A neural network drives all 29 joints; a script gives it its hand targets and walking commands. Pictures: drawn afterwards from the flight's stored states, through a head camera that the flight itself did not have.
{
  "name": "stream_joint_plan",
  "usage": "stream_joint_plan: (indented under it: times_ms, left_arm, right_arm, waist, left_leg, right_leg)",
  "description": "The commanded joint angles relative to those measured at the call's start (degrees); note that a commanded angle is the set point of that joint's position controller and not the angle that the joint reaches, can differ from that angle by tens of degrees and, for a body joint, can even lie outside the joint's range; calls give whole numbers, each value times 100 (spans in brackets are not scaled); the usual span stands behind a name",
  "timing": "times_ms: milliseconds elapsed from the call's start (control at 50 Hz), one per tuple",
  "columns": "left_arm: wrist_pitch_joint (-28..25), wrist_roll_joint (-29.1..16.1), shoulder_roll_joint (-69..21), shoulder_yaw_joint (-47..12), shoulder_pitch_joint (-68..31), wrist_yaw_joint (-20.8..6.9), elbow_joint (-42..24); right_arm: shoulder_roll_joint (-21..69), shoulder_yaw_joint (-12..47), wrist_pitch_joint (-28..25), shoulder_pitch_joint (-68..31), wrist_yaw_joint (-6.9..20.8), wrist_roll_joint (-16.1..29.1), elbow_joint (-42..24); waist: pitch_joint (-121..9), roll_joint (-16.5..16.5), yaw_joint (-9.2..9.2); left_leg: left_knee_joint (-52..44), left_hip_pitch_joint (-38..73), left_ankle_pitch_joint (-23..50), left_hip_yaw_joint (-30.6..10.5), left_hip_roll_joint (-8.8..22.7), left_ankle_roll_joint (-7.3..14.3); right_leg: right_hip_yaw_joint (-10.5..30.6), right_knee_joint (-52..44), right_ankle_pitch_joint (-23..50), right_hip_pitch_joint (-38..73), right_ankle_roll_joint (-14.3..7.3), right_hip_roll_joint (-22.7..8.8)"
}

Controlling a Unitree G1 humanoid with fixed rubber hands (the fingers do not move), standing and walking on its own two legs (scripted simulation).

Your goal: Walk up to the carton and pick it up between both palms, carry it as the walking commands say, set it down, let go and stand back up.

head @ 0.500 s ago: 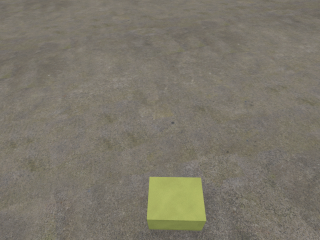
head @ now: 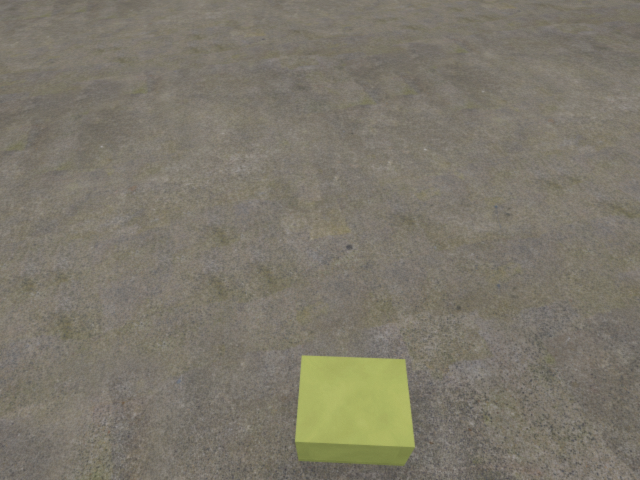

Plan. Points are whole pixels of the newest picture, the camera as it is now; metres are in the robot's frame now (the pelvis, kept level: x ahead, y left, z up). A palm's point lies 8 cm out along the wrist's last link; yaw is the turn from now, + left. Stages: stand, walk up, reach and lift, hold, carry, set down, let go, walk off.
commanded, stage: walk up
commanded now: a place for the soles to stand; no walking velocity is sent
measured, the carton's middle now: (352, 409) +0.47 -0.04 -0.68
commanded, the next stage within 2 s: reach and lift in 0.04 s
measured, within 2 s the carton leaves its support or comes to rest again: neither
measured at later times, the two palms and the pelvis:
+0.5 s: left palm (157, 445) +0.22 +0.27 -0.13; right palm (554, 472) +0.21 -0.28 -0.13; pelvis +0.01 +0.01 -0.04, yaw -1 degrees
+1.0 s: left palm (205, 380) +0.34 +0.24 -0.18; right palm (517, 390) +0.34 -0.29 -0.18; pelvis -0.07 +0.00 -0.09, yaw +0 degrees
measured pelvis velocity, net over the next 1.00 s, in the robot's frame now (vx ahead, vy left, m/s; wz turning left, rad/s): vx -0.07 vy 0.00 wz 0.00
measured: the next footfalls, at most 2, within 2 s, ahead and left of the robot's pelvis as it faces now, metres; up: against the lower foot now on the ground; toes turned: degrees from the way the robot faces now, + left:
none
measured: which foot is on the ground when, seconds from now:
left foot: down 0.00-1.00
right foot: down 0.00-1.00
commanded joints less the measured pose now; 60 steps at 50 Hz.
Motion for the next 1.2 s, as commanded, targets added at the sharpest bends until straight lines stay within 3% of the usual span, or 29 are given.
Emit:
stream_joint_plan:
  times_ms: [0, 20, 40, 60, 80, 140, 180, 320, 380, 460, 540, 600, 680, 740, 840, 960, 1080, 1180]
  left_arm:
    - [-100, 0, 1128, 213, -194, 44, -328]
    - [-102, 1, 1127, 210, -190, 45, -327]
    - [178, 69, 572, 764, -1517, -44, -2338]
    - [479, 51, 533, 803, -1153, -102, -2644]
    - [672, 70, 634, 875, -1063, -147, -2669]
    - [941, 352, 847, 928, -45, -274, -2720]
    - [1018, 490, 718, 1059, 56, -231, -3028]
    - [1015, 95, 152, 884, -880, -198, -3330]
    - [991, -38, 119, 893, -1057, -105, -3299]
    - [945, -25, 171, 1010, -996, 80, -3126]
    - [828, 20, 166, 1101, -955, 184, -2845]
    - [759, -67, 123, 1099, -1330, 167, -2761]
    - [833, -226, 154, 994, -2619, 83, -2949]
    - [926, -355, 244, 961, -3473, 100, -3081]
    - [1262, -445, 657, 1096, -4731, 159, -3073]
    - [1619, -302, 554, 1295, -5915, 169, -2463]
    - [1560, -254, 522, 1517, -7160, 143, -1988]
    - [1350, -271, 692, 1676, -7941, 216, -1965]
  right_arm:
    - [-1203, -238, -85, -166, -49, 7, -337]
    - [-1200, -239, -83, -174, -47, 7, -343]
    - [-512, -845, 378, -1463, 249, -292, -2354]
    - [-453, -931, 712, -1084, 299, -258, -2763]
    - [-430, -1069, 899, -851, 292, -238, -2714]
    - [-662, -1154, 1234, 103, 361, -406, -2834]
    - [-743, -1289, 1362, 226, 414, -519, -3097]
    - [-683, -1186, 1334, -974, 500, -275, -3677]
    - [-733, -1121, 1288, -1033, 495, -174, -3642]
    - [-866, -1184, 1200, -966, 458, -156, -3394]
    - [-845, -1146, 1056, -1130, 415, -58, -3088]
    - [-775, -1098, 1010, -1577, 384, 76, -2977]
    - [-808, -1192, 1118, -2759, 368, 197, -3090]
    - [-1075, -1330, 1212, -3644, 412, 309, -3009]
    - [-1515, -1564, 1486, -4911, 454, 510, -2848]
    - [-1459, -1501, 1775, -6385, 642, 554, -2202]
    - [-1538, -1516, 1683, -7685, 800, 534, -1664]
    - [-1674, -1719, 1490, -8366, 765, 406, -1527]
  waist:
    - [-515, 111, -7]
    - [-515, 115, -7]
    - [297, 296, 83]
    - [394, 358, -133]
    - [433, 370, -200]
    - [-4, 59, -107]
    - [-426, 38, -41]
    - [-785, -147, -81]
    - [-1382, -174, -66]
    - [-2361, 48, 16]
    - [-2873, 36, 87]
    - [-3095, -149, 119]
    - [-3034, -294, 13]
    - [-3362, -235, -132]
    - [-4291, -147, -204]
    - [-4295, -193, -18]
    - [-4497, -116, 38]
    - [-5344, -238, -83]
  left_leg:
    - [-363, 46, 817, -400, 530, 410]
    - [-361, 57, 818, -395, 527, 409]
    - [-32, -1652, -498, 328, -389, -60]
    - [-57, -1676, -1023, 432, -354, 16]
    - [-99, -1561, -1298, 433, -347, 72]
    - [221, -607, -518, 427, -642, 159]
    - [270, -260, -327, 395, -635, 120]
    - [926, -1444, -286, 254, -482, 48]
    - [1411, -1601, 650, 129, -470, 13]
    - [2037, -1700, 2355, 33, -479, -84]
    - [2389, -2364, 2980, 98, -581, -174]
    - [2478, -3102, 2551, 175, -610, -180]
    - [2499, -3685, 1130, 204, -543, -105]
    - [2614, -3744, 983, 163, -522, -104]
    - [2702, -3765, 236, 182, -504, -67]
    - [2597, -4462, -652, 218, -548, 25]
    - [2728, -4856, -788, 197, -590, -11]
    - [2953, -4979, -394, 242, -637, -13]
  right_leg:
    - [575, -389, 567, 314, -213, -652]
    - [579, -400, 559, 308, -213, -653]
    - [-80, 239, -695, -312, 193, 322]
    - [-140, 231, -1043, -231, 106, 330]
    - [-156, 206, -1210, -36, 134, 326]
    - [-18, -12, -898, -388, -18, 187]
    - [56, 124, -718, -226, 15, 157]
    - [13, 1327, -168, -305, 219, 391]
    - [-6, 1810, 658, -688, 223, 415]
    - [45, 2339, 1937, -1137, 261, 432]
    - [201, 2639, 2868, -1357, 282, 392]
    - [316, 2742, 3059, -1260, 288, 343]
    - [246, 2704, 1665, -1810, 327, 298]
    - [168, 2772, 1461, -2187, 280, 315]
    - [89, 2755, 763, -2416, 255, 306]
    - [87, 2659, -166, -2846, 247, 315]
    - [6, 2747, -519, -3405, 203, 326]
    - [41, 2932, 3, -3297, 199, 350]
